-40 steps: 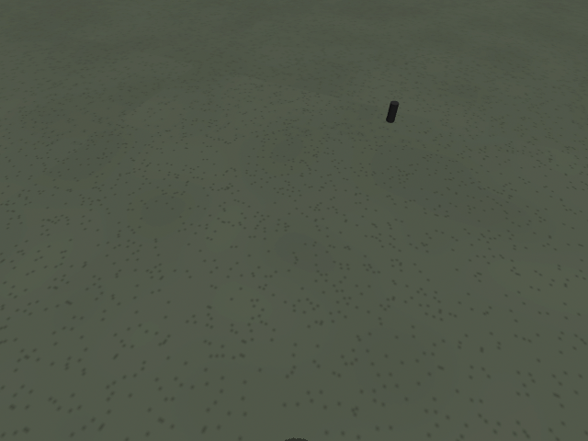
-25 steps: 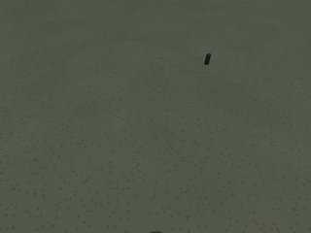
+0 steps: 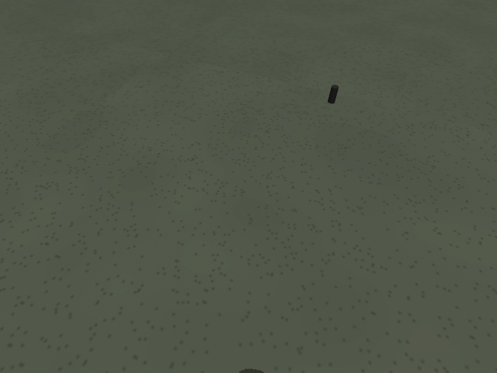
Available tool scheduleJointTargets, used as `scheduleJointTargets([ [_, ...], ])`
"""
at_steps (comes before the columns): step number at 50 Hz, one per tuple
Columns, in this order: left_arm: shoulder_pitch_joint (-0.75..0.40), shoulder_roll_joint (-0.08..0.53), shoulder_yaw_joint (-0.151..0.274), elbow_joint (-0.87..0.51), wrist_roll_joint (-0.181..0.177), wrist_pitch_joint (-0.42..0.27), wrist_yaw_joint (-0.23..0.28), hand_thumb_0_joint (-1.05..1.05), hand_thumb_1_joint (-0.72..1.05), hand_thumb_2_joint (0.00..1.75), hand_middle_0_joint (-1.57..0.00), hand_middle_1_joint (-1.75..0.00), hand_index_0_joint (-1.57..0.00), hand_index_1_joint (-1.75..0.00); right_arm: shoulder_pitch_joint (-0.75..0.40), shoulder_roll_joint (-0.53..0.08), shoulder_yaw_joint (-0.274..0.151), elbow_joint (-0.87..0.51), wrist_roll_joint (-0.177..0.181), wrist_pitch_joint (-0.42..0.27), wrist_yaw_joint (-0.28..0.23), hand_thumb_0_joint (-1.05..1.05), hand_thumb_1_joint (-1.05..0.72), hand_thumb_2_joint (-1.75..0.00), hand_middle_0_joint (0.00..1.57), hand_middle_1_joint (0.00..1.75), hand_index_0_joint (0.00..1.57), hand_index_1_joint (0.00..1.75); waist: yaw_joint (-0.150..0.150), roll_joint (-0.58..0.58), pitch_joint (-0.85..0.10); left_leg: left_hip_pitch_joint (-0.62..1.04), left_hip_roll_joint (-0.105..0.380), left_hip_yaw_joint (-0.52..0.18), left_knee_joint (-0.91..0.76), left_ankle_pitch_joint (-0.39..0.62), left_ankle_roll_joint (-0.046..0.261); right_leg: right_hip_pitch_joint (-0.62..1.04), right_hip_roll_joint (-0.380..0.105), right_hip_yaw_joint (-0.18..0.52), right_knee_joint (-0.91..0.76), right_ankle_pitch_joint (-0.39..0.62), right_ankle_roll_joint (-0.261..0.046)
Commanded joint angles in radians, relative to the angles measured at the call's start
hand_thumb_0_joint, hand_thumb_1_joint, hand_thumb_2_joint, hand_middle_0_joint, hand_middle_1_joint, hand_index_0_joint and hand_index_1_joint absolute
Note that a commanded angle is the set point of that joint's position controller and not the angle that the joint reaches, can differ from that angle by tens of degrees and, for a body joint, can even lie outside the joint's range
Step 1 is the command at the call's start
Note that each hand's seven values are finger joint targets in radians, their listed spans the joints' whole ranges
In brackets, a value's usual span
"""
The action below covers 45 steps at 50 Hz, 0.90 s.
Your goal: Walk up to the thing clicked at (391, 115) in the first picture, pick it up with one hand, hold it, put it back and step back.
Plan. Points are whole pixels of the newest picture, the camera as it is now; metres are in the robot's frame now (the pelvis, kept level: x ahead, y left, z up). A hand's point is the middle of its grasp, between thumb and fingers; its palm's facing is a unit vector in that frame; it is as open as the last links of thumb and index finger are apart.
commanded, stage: stand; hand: left
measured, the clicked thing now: (333, 94) +2.08 -0.60 -0.72
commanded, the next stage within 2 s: walk up in 0.32 s
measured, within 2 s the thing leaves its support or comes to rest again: neither
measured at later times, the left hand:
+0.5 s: hand out of the picture +0.12 +0.26 -0.14, palm faces -0.13 -0.93 -0.34, open 7.4 cm
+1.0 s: hand (187, 301) +0.30 +0.13 -0.16, palm faces -0.21 -0.93 -0.31, open 7.4 cm
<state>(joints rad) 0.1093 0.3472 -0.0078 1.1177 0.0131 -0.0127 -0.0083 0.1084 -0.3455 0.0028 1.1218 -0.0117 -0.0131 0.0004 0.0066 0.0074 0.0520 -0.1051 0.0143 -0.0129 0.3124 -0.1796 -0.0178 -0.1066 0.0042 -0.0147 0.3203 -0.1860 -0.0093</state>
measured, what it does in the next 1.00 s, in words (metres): walks ahead: right foot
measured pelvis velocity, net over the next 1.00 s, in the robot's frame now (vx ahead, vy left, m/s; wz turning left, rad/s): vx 0.24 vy -0.13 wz -0.25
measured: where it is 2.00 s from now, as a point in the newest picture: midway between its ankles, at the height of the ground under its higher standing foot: (316, 250)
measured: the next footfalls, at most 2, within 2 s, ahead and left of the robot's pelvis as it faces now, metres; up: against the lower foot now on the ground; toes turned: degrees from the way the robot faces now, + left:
right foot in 0.66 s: +0.16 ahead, -0.24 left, +0.00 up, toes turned -17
left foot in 1.06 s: +0.49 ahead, -0.06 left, +0.00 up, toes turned -8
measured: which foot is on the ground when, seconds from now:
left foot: down 0.00-0.66, up 0.68-1.00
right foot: down 0.00-0.36, up 0.38-0.64, down 0.66-1.00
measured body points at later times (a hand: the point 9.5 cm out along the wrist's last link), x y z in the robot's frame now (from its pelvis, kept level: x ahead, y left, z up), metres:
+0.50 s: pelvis +0.02 -0.02 -0.01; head +0.03 -0.02 +0.44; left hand +0.13 +0.30 -0.12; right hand +0.06 -0.35 -0.12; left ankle -0.01 +0.13 -0.75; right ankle +0.03 -0.16 -0.71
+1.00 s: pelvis +0.24 -0.13 -0.02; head +0.25 -0.12 +0.43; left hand +0.31 +0.18 -0.14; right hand +0.30 -0.47 -0.11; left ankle +0.43 -0.04 -0.73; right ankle +0.12 -0.23 -0.75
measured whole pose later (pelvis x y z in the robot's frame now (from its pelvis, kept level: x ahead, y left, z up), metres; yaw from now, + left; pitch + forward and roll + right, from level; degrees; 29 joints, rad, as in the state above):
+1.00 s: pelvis +0.24 -0.13 -0.02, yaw -15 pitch -1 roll -3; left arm 0.35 0.41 0.06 0.95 0.02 -0.07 -0.09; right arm 0.15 -0.41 -0.07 0.92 -0.03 -0.06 0.11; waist 0.08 0.03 0.04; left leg -0.54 0.12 0.05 0.63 -0.15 -0.01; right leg -0.02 0.03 -0.04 0.39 -0.36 -0.01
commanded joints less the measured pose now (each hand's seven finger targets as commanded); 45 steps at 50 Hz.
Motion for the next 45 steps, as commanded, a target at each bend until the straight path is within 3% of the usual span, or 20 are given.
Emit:
scheduleJointTargets([
  [1,-0.027,0.214,0.043,-0.057,-0.006,-0.023,0.019,0.00,0.90,0.90,-0.20,-0.30,-0.20,-0.30,-0.030,-0.211,-0.036,-0.055,0.006,-0.019,-0.012,0.00,-0.90,-0.90,0.20,0.30,0.20,0.30,-0.004,-0.012,-0.087,0.026,0.113,-0.086,-0.033,0.168,0.038,0.013,-0.136,0.099,-0.048,0.177,-0.017],
  [9,-0.031,0.219,0.045,-0.061,-0.004,-0.026,0.020,0.00,0.90,0.90,-0.20,-0.30,-0.20,-0.30,-0.029,-0.207,-0.037,-0.060,0.005,-0.020,-0.012,0.00,-0.90,-0.90,0.20,0.30,0.20,0.30,-0.006,-0.016,-0.115,0.043,0.116,-0.081,-0.023,0.215,0.037,0.038,-0.140,0.097,-0.036,0.235,-0.020],
  [15,-0.030,0.213,0.043,-0.056,-0.005,-0.021,0.020,0.00,0.90,0.90,-0.20,-0.30,-0.20,-0.30,-0.032,-0.208,-0.036,-0.056,0.004,-0.018,-0.012,0.00,-0.90,-0.90,0.20,0.30,0.20,0.30,-0.002,-0.007,-0.066,0.003,0.114,-0.086,-0.046,0.139,0.038,0.016,-0.134,0.099,-0.057,0.140,-0.017],
  [16,0.001,0.334,0.132,-0.155,0.022,-0.023,-0.031,0.00,0.90,0.90,-0.20,-0.30,-0.20,-0.30,0.042,-0.350,-0.126,-0.140,-0.027,-0.052,0.005,0.00,-0.90,-0.90,0.20,0.30,0.20,0.30,-0.031,-0.046,-0.193,0.112,0.124,-0.085,0.058,-0.407,0.110,-0.126,-0.084,0.153,0.044,-0.374,-0.053],
  [17,-0.086,0.303,0.125,-0.173,0.023,-0.015,-0.053,0.00,0.90,0.90,-0.20,-0.30,-0.20,-0.30,0.071,-0.362,-0.141,-0.122,-0.035,-0.061,0.013,0.00,-0.90,-0.90,0.20,0.30,0.20,0.30,-0.073,0.017,-0.095,0.179,0.164,-0.139,0.023,-0.558,0.136,-0.392,-0.067,0.122,0.126,-0.453,-0.046],
  [18,-0.197,0.257,0.123,-0.220,0.031,-0.016,-0.070,0.00,0.90,0.90,-0.20,-0.30,-0.20,-0.30,0.150,-0.383,-0.163,-0.119,-0.030,-0.069,0.012,0.00,-0.90,-0.90,0.20,0.30,0.20,0.30,-0.133,0.132,-0.032,0.240,0.296,-0.300,-0.092,-0.617,0.202,-0.585,-0.042,0.058,0.342,-0.331,-0.027],
  [19,-0.248,0.241,0.121,-0.257,0.035,-0.018,-0.075,0.00,0.90,0.90,-0.20,-0.30,-0.20,-0.30,0.177,-0.402,-0.172,-0.131,-0.032,-0.079,0.011,0.00,-0.90,-0.90,0.20,0.30,0.20,0.30,-0.148,0.157,0.021,0.220,0.451,-0.425,-0.192,-0.599,0.270,-0.714,-0.068,0.075,0.530,-0.273,-0.018],
  [20,-0.218,0.258,0.120,-0.265,0.031,-0.026,-0.080,0.00,0.90,0.90,-0.20,-0.30,-0.20,-0.30,0.130,-0.407,-0.174,-0.160,-0.027,-0.091,0.009,0.00,-0.90,-0.90,0.20,0.30,0.20,0.30,-0.110,0.101,0.026,0.192,0.487,-0.439,-0.212,-0.546,0.280,-0.717,-0.128,0.144,0.587,-0.254,-0.020],
  [21,-0.168,0.287,0.128,-0.249,0.028,-0.031,-0.091,0.00,0.90,0.90,-0.20,-0.30,-0.20,-0.30,0.101,-0.382,-0.170,-0.180,-0.025,-0.098,0.006,0.00,-0.90,-0.90,0.20,0.30,0.20,0.30,-0.073,0.034,-0.032,0.178,0.449,-0.388,-0.206,-0.511,0.256,-0.659,-0.143,0.164,0.625,-0.222,-0.018],
  [23,-0.037,0.290,0.137,-0.224,0.016,-0.018,-0.119,0.00,0.90,0.90,-0.20,-0.30,-0.20,-0.30,0.005,-0.381,-0.168,-0.216,-0.037,-0.102,0.014,0.00,-0.90,-0.90,0.20,0.30,0.20,0.30,0.000,0.100,-0.051,0.095,0.377,-0.222,-0.223,-0.558,0.227,-0.541,-0.164,0.103,0.582,-0.203,0.003],
  [25,-0.015,0.270,0.138,-0.217,0.013,-0.011,-0.138,0.00,0.90,0.90,-0.20,-0.30,-0.20,-0.30,-0.058,-0.375,-0.169,-0.238,-0.045,-0.105,0.026,0.00,-0.90,-0.90,0.20,0.30,0.20,0.30,0.021,0.172,-0.009,-0.038,0.306,-0.068,-0.203,-0.486,0.188,-0.401,-0.151,0.039,0.481,-0.174,0.009],
  [28,-0.018,0.276,0.150,-0.214,0.015,-0.013,-0.142,0.00,0.90,0.90,-0.20,-0.30,-0.20,-0.30,-0.048,-0.381,-0.169,-0.234,-0.050,-0.100,0.039,0.00,-0.90,-0.90,0.20,0.30,0.20,0.30,0.015,0.141,0.025,-0.147,0.268,0.041,-0.143,-0.467,0.169,-0.249,-0.120,-0.045,0.372,-0.120,0.015],
  [31,0.144,0.282,0.159,-0.162,0.019,-0.023,-0.123,0.00,0.90,0.90,-0.20,-0.30,-0.20,-0.30,-0.071,-0.363,-0.160,-0.233,-0.044,-0.081,0.038,0.00,-0.90,-0.90,0.20,0.30,0.20,0.30,0.096,0.014,-0.012,-0.276,0.221,0.134,0.104,-0.492,0.143,-0.002,-0.053,-0.138,0.291,-0.059,0.006],
  [32,0.298,0.332,0.185,-0.116,0.022,-0.037,-0.103,0.00,0.90,0.90,-0.20,-0.30,-0.20,-0.30,-0.053,-0.313,-0.138,-0.232,-0.047,-0.074,0.040,0.00,-0.90,-0.90,0.20,0.30,0.20,0.30,0.175,-0.161,-0.080,-0.389,0.147,0.176,0.446,-0.382,0.116,0.188,-0.020,-0.087,0.263,-0.185,-0.019],
  [33,0.420,0.426,0.212,-0.107,0.027,-0.047,-0.077,0.00,0.90,0.90,-0.20,-0.30,-0.20,-0.30,-0.043,-0.203,-0.095,-0.264,-0.035,-0.075,0.046,0.00,-0.90,-0.90,0.20,0.30,0.20,0.30,0.229,-0.451,-0.076,-0.618,0.020,0.191,0.834,-0.453,0.076,0.258,-0.152,0.222,0.064,-0.519,-0.067],
  [34,0.366,0.491,0.202,-0.153,0.007,-0.055,-0.074,0.00,0.90,0.90,-0.20,-0.30,-0.20,-0.30,-0.080,-0.245,-0.099,-0.315,-0.012,-0.079,0.047,0.00,-0.90,-0.90,0.20,0.30,0.20,0.30,0.177,-0.412,-0.058,-0.705,-0.022,0.061,0.937,-0.414,0.036,0.149,-0.383,0.773,-0.267,-0.748,-0.190],
  [35,0.230,0.503,0.197,-0.200,-0.013,-0.058,-0.068,0.00,0.90,0.90,-0.20,-0.30,-0.20,-0.30,-0.118,-0.322,-0.115,-0.299,-0.014,-0.077,0.044,0.00,-0.90,-0.90,0.20,0.30,0.20,0.30,0.121,-0.188,0.034,-0.696,0.090,-0.028,0.963,-0.300,0.032,0.037,-0.440,0.815,-0.294,-0.807,-0.229],
  [37,0.126,0.437,0.179,-0.228,-0.013,-0.070,-0.052,0.00,0.90,0.90,-0.20,-0.30,-0.20,-0.30,-0.038,-0.339,-0.120,-0.245,0.002,-0.079,0.058,0.00,-0.90,-0.90,0.20,0.30,0.20,0.30,0.047,-0.101,0.007,-0.615,0.145,-0.035,0.865,-0.155,0.039,0.025,-0.337,0.553,-0.187,-0.549,-0.195],
  [39,0.114,0.386,0.164,-0.232,-0.015,-0.080,-0.048,0.00,0.90,0.90,-0.20,-0.30,-0.20,-0.30,0.034,-0.324,-0.121,-0.225,0.001,-0.075,0.070,0.00,-0.90,-0.90,0.20,0.30,0.20,0.30,0.016,-0.136,0.022,-0.520,0.161,-0.044,0.738,-0.124,0.040,-0.044,-0.278,0.377,-0.166,-0.422,-0.173],
  [45,0.132,0.370,0.156,-0.283,-0.009,-0.096,-0.054,0.00,0.90,0.90,-0.20,-0.30,-0.20,-0.30,-0.059,-0.290,-0.127,-0.301,-0.015,-0.070,0.097,0.00,-0.90,-0.90,0.20,0.30,0.20,0.30,0.042,-0.104,0.028,-0.465,0.133,0.025,0.393,-0.019,0.001,-0.062,-0.232,0.202,-0.166,-0.286,-0.198],
])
